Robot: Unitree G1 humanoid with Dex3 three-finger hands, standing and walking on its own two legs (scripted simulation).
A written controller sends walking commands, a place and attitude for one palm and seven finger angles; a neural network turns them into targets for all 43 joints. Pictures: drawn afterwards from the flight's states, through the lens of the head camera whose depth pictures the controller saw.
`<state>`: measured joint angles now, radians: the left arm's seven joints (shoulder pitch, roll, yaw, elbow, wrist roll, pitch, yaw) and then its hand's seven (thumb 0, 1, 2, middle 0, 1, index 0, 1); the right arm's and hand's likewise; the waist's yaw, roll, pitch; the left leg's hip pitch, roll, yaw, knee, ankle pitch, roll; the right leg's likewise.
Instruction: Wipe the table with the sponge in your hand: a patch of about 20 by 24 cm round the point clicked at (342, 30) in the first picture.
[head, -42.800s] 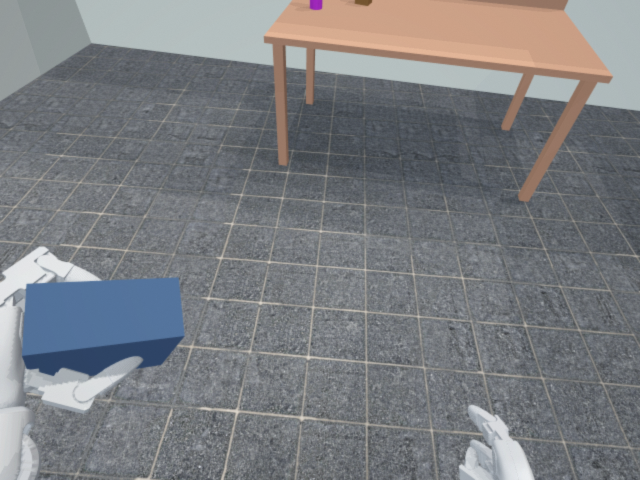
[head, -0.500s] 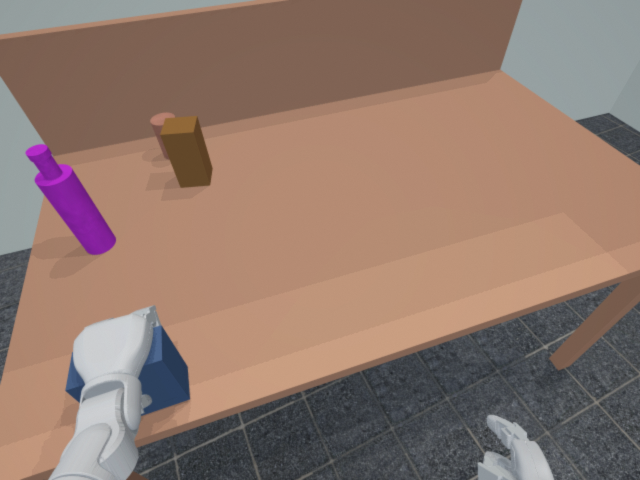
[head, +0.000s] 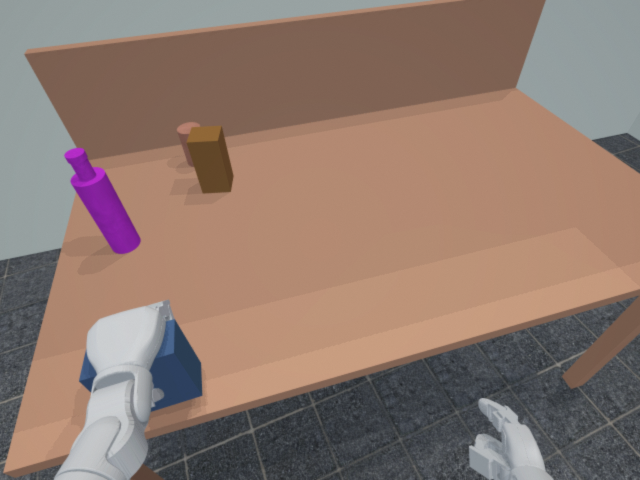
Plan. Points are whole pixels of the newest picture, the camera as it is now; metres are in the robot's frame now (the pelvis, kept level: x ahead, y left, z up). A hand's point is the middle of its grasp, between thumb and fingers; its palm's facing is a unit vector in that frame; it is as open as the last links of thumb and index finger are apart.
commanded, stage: lift the sponge slowly off the table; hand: left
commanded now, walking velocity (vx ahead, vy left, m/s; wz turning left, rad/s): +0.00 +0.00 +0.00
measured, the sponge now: (152, 377) +0.24 +0.28 -0.05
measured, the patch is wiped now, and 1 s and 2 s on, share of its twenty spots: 1.00 1.00 1.00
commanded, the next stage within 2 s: bring the sponge back beside the body in 1.16 s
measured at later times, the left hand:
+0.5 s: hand (143, 337) +0.27 +0.28 +0.03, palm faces -0.04 -0.10 -0.99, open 9.8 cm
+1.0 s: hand (125, 325) +0.26 +0.29 +0.06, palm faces -0.01 -0.11 -0.99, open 9.8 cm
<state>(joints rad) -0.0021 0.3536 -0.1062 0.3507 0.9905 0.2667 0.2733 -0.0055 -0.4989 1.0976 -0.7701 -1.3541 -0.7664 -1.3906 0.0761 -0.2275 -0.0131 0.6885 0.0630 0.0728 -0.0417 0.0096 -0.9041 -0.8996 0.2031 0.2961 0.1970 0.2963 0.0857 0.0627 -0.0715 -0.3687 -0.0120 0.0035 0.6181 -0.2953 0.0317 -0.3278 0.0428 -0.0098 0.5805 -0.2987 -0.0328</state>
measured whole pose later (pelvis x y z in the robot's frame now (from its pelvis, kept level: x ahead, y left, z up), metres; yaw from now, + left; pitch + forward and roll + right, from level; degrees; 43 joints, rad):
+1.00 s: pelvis +0.01 +0.00 +0.01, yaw +0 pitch -1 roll -1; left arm 0.02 0.42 -0.08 0.12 0.94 0.29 0.10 -0.01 -0.50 1.09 -0.77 -1.35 -0.76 -1.39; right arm 0.03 -0.24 0.01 0.68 0.06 0.07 -0.04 0.01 -0.90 -0.90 0.20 0.30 0.20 0.30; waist 0.11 0.08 -0.02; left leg -0.20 -0.02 0.01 0.45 -0.23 0.03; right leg -0.15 0.04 0.00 0.40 -0.23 -0.03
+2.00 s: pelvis +0.00 +0.00 +0.02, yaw -1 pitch -5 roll -1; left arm 0.16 0.47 -0.04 -0.13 0.90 0.34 0.03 -0.01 -0.49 1.09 -0.77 -1.35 -0.76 -1.38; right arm 0.00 -0.26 0.03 0.68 0.05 0.07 -0.03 0.01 -0.90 -0.90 0.20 0.30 0.20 0.30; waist 0.13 0.10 0.01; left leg -0.11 -0.01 0.01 0.40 -0.20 0.03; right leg -0.07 0.05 0.01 0.35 -0.19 -0.04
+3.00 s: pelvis -0.02 +0.00 +0.01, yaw -1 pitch -6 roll -1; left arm 0.28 0.49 0.04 -0.33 0.68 0.34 0.00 -0.01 -0.49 1.09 -0.77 -1.35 -0.76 -1.38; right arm 0.00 -0.25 0.05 0.63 0.04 0.08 -0.03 0.01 -0.90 -0.90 0.20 0.30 0.20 0.30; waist 0.14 0.11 0.03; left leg -0.13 -0.01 0.01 0.43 -0.20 0.03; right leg -0.09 0.05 0.02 0.37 -0.18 -0.03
